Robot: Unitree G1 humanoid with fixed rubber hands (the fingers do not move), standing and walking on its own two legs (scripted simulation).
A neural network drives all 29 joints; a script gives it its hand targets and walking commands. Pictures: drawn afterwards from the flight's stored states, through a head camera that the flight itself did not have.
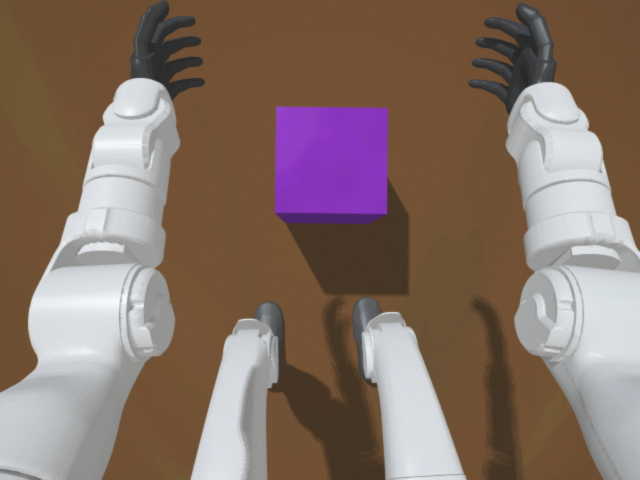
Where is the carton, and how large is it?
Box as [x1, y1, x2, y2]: [275, 107, 387, 223]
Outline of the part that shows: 276,107 275,212 285,222 369,223 386,213 387,108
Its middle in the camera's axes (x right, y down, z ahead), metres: +0.02 -0.15 +0.85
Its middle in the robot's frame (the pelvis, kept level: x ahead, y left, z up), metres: +0.52 -0.03 -0.52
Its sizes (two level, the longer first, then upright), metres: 0.210 0.200 0.250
